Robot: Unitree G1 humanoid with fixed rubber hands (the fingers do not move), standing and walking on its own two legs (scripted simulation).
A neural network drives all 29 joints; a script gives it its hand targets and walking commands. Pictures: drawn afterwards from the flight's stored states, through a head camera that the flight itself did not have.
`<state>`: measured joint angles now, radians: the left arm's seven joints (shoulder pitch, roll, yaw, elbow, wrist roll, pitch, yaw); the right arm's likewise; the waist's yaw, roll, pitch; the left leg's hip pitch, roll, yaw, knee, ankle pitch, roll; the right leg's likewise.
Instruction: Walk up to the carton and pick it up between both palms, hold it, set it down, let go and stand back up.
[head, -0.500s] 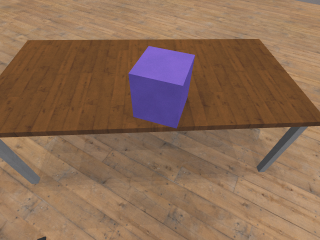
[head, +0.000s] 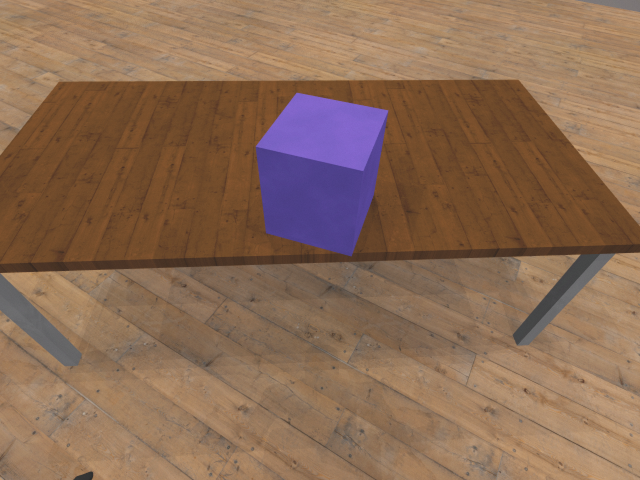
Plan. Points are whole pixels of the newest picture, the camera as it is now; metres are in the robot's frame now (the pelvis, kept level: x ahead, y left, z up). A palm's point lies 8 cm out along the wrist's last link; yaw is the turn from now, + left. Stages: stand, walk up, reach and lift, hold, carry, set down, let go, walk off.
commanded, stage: walk up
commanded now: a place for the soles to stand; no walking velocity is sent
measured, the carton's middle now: (324, 174) +0.72 -0.01 -0.06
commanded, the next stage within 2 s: none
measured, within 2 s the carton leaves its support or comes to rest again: neither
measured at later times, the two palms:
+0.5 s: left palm out of the picture +0.11 +0.32 -0.09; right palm out of the picture +0.08 -0.33 -0.09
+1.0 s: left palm out of the picture +0.11 +0.32 -0.09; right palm out of the picture +0.09 -0.33 -0.09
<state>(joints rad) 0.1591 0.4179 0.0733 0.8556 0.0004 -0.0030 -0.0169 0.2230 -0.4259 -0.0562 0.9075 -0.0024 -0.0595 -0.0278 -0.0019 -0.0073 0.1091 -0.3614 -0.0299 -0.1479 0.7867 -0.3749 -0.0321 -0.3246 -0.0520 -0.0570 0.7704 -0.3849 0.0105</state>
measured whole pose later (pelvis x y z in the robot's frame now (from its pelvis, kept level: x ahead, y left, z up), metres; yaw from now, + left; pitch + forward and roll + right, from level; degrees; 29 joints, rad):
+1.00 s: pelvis +0.00 +0.00 +0.00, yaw +0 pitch -3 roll -1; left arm 0.16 0.42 0.07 0.86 0.00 0.00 -0.02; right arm 0.19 -0.43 -0.05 0.92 0.00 -0.06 -0.03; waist 0.00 0.00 0.11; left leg -0.36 -0.03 -0.15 0.77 -0.36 -0.03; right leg -0.32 -0.05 -0.05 0.76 -0.39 0.01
